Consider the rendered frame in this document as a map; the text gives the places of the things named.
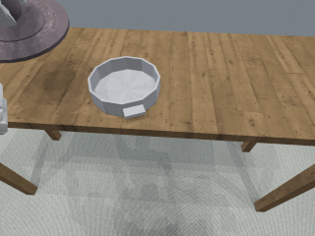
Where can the pot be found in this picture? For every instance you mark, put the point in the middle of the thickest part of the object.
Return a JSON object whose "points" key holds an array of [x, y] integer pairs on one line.
{"points": [[124, 86]]}

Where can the knob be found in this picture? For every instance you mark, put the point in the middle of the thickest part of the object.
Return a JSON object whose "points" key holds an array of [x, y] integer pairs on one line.
{"points": [[14, 8]]}

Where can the lid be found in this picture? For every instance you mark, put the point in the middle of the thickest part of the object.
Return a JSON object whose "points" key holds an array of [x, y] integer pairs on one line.
{"points": [[42, 26]]}

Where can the table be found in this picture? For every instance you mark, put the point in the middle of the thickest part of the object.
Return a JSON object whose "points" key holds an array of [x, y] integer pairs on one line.
{"points": [[217, 86]]}

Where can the robot left hand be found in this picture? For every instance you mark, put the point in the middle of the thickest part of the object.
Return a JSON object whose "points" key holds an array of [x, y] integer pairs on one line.
{"points": [[5, 17]]}

